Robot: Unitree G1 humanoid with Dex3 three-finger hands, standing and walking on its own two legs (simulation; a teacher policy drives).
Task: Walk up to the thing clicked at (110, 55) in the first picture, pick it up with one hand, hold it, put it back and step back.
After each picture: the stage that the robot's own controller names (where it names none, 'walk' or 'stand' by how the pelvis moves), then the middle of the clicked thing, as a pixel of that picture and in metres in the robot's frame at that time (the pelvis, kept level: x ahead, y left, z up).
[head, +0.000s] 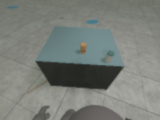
stand; (109, 56) +0.62 -0.19 -0.07
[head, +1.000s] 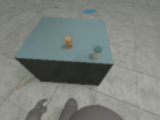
walk; (96, 53) +0.56 -0.03 -0.04
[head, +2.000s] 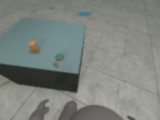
stand; (60, 61) +0.43 +0.26 -0.04
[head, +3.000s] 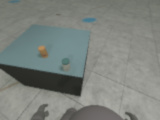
walk; (66, 64) +0.44 +0.23 -0.07
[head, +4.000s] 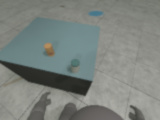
stand; (75, 66) +0.40 +0.12 -0.05
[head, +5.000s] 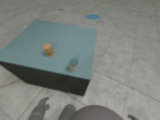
stand; (73, 65) +0.42 +0.14 -0.06
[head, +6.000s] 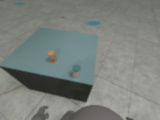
stand; (76, 71) +0.40 +0.12 -0.08
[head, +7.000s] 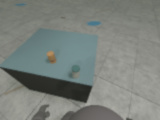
stand; (75, 72) +0.39 +0.12 -0.08
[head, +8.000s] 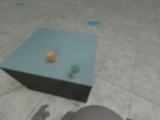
stand; (75, 72) +0.39 +0.13 -0.08
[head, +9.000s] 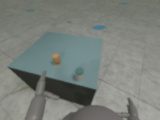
rise first; (79, 74) +0.38 +0.11 -0.07
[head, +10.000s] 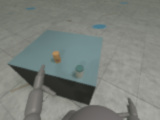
go down; (79, 71) +0.40 +0.10 -0.07
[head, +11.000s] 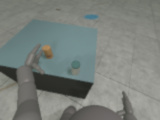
go down; (75, 68) +0.40 +0.10 -0.03
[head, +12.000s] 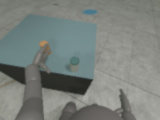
close in; (74, 64) +0.41 +0.10 -0.02
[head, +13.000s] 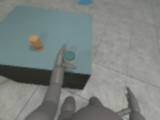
close; (70, 59) +0.41 +0.11 +0.02
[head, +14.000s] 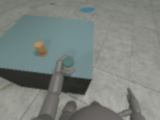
lift; (68, 66) +0.36 +0.13 +0.04
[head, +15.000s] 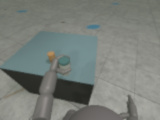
lift; (65, 66) +0.32 +0.17 +0.12
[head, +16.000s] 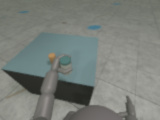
hold; (66, 65) +0.32 +0.16 +0.13
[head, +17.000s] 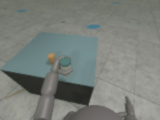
hold; (66, 67) +0.32 +0.16 +0.11
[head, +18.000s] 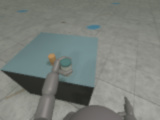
hold; (66, 67) +0.32 +0.16 +0.11
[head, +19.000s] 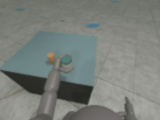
crouch; (67, 65) +0.34 +0.16 +0.10
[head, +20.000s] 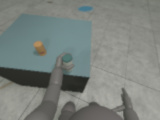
lower; (67, 63) +0.40 +0.13 +0.01
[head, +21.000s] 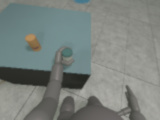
lower; (67, 57) +0.43 +0.12 +0.02
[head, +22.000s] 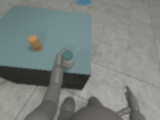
lower; (68, 60) +0.41 +0.12 +0.02
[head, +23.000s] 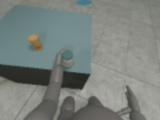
lower; (67, 60) +0.41 +0.12 +0.02
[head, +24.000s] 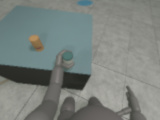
rest; (68, 60) +0.41 +0.13 +0.02
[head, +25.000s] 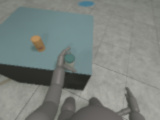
withdraw; (69, 62) +0.40 +0.12 +0.01
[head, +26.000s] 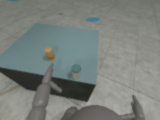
sink last; (76, 72) +0.36 +0.11 -0.02
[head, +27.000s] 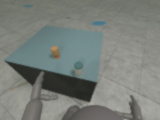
stand; (78, 69) +0.39 +0.12 -0.02
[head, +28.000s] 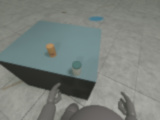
stand; (76, 68) +0.38 +0.11 -0.01
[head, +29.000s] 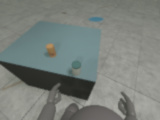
stand; (76, 68) +0.38 +0.11 -0.01
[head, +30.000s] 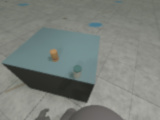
stand; (77, 72) +0.39 +0.11 -0.06
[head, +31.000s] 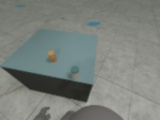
stand; (75, 73) +0.38 +0.13 -0.08
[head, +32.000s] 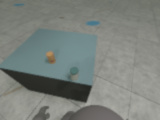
stand; (74, 74) +0.37 +0.13 -0.08
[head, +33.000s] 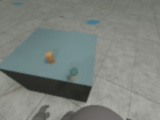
stand; (74, 74) +0.36 +0.13 -0.08
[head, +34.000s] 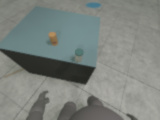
walk; (78, 55) +0.48 +0.10 -0.06
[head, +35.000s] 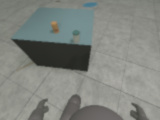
walk; (76, 36) +0.72 +0.19 -0.05
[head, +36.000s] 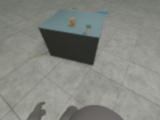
stand; (88, 29) +1.01 +0.09 -0.05
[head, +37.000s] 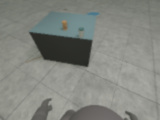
stand; (81, 32) +0.98 +0.14 -0.07
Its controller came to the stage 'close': yes
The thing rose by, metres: 0.18
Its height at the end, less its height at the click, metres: +0.00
